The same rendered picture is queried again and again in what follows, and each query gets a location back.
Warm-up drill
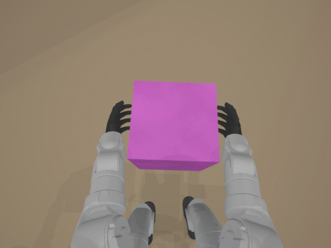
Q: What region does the left robot forearm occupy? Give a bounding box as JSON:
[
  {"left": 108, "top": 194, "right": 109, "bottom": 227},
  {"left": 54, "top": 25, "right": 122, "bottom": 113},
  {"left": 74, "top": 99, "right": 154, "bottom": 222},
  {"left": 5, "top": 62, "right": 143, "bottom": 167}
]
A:
[{"left": 71, "top": 131, "right": 126, "bottom": 242}]

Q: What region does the robot left shin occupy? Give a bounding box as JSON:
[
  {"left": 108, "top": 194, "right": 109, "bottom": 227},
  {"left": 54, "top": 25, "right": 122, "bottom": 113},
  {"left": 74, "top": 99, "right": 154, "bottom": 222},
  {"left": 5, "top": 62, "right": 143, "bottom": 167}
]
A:
[{"left": 136, "top": 203, "right": 151, "bottom": 210}]

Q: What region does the left robot hand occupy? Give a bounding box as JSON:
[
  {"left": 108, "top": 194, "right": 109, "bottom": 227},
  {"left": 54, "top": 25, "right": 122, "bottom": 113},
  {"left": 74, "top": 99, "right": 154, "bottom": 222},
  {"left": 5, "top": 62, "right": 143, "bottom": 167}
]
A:
[{"left": 106, "top": 101, "right": 132, "bottom": 134}]

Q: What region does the robot right foot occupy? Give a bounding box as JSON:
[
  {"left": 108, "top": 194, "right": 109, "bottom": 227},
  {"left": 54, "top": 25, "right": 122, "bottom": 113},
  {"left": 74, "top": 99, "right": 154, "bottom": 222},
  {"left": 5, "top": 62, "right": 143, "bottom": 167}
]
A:
[{"left": 183, "top": 196, "right": 195, "bottom": 239}]

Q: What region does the robot left upper arm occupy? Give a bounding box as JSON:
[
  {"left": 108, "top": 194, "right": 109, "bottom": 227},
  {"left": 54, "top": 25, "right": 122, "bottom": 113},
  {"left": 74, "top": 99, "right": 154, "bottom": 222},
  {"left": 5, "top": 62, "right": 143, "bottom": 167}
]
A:
[{"left": 71, "top": 214, "right": 133, "bottom": 248}]

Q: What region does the right robot hand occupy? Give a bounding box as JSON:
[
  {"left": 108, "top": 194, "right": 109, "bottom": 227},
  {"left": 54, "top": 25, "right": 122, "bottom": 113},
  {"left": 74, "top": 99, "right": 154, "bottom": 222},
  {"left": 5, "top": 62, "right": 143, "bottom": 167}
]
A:
[{"left": 217, "top": 102, "right": 242, "bottom": 138}]

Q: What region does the right robot forearm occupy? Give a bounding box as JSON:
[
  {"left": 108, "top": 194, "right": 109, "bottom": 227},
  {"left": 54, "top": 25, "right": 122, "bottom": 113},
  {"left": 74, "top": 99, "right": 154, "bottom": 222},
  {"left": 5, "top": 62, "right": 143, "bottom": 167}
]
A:
[{"left": 221, "top": 134, "right": 278, "bottom": 234}]

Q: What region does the robot right upper arm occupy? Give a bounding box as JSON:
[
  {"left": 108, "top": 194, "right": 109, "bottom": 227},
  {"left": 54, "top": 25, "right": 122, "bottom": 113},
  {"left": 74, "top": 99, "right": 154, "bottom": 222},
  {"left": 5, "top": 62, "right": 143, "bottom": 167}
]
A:
[{"left": 219, "top": 218, "right": 283, "bottom": 248}]

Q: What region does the carton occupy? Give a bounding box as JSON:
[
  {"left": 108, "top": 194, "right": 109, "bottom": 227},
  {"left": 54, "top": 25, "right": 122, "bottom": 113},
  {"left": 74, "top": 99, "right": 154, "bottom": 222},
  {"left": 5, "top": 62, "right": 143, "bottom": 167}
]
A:
[{"left": 127, "top": 81, "right": 220, "bottom": 171}]

